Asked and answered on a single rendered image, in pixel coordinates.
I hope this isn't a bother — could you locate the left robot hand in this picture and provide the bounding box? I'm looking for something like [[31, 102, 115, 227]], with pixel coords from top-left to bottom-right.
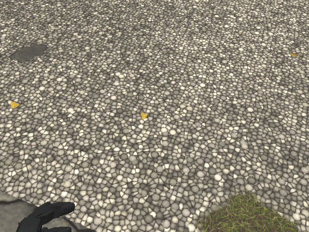
[[16, 201, 75, 232]]

